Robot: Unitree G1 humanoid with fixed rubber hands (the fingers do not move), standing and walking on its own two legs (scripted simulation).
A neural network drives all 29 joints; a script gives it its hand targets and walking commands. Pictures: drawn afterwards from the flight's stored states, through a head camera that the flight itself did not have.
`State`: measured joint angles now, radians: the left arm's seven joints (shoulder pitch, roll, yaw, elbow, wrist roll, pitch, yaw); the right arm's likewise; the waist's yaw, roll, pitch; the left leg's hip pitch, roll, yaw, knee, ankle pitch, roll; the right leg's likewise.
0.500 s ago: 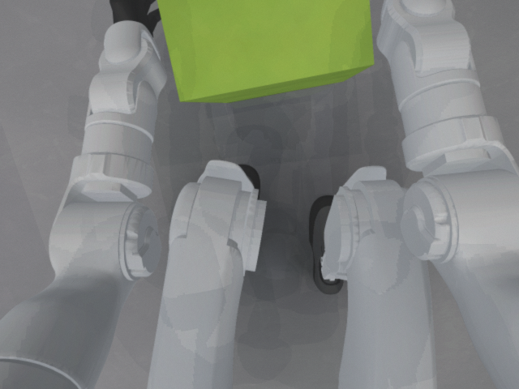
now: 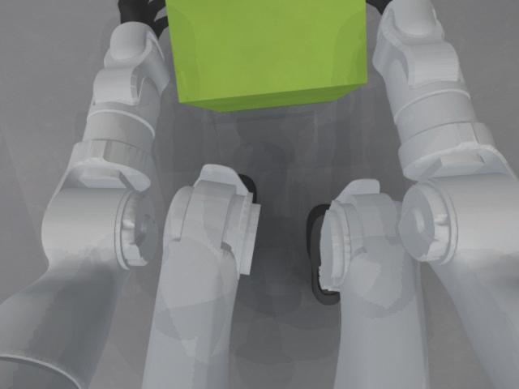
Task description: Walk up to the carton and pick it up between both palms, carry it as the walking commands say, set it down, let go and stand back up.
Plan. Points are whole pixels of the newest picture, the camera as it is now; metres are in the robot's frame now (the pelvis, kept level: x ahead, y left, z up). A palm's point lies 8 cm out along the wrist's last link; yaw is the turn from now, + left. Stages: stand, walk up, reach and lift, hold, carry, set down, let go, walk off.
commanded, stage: set down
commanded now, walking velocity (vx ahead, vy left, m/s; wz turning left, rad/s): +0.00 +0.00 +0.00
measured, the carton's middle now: (268, 30) +0.53 +0.07 -0.23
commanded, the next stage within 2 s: none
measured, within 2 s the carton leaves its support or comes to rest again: neither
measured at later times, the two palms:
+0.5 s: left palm (142, 29) +0.50 +0.21 -0.14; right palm (397, 8) +0.54 -0.08 -0.14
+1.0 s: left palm (141, 28) +0.50 +0.21 -0.14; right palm (399, 7) +0.54 -0.09 -0.15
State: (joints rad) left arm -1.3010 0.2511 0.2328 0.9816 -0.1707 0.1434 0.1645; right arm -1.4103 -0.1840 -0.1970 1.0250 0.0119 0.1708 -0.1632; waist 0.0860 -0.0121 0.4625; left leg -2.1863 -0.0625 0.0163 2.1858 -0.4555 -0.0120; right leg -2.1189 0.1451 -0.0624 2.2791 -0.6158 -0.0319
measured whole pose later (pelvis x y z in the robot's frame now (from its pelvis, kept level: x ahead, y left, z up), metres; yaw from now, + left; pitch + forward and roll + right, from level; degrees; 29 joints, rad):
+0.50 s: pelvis +0.01 +0.00 +0.00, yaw +0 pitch +34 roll +2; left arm -1.22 0.21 0.30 1.06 -0.12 0.07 0.13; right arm -1.31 -0.14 -0.23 1.06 -0.07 0.12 -0.15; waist 0.08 -0.01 0.26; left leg -2.29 -0.05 0.04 2.17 -0.47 0.00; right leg -2.23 0.16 -0.04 2.27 -0.63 -0.02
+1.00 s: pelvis +0.01 +0.00 +0.00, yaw +1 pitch +33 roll +2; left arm -1.24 0.22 0.34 1.09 -0.08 0.05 0.10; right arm -1.34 -0.16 -0.21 1.11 -0.06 0.09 -0.11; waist 0.08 0.00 0.28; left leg -2.28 -0.05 0.04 2.17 -0.47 -0.01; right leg -2.23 0.15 -0.04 2.27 -0.63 -0.03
